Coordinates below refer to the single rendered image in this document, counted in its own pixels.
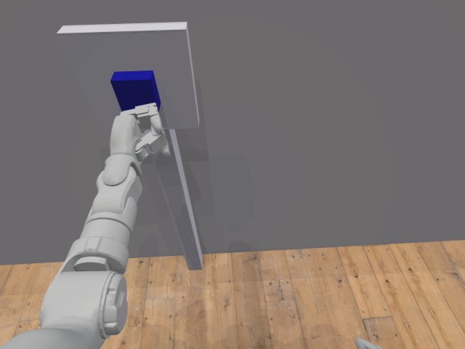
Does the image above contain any robot left upper arm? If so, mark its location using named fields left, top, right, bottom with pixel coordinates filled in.
left=0, top=270, right=128, bottom=349

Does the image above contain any panel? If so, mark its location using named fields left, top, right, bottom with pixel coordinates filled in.
left=57, top=22, right=203, bottom=270

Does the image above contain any robot left forearm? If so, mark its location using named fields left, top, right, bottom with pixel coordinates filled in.
left=40, top=154, right=142, bottom=328

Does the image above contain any robot left hand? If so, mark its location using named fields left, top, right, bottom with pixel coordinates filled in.
left=110, top=103, right=170, bottom=166

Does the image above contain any button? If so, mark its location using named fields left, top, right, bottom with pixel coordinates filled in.
left=110, top=71, right=161, bottom=112

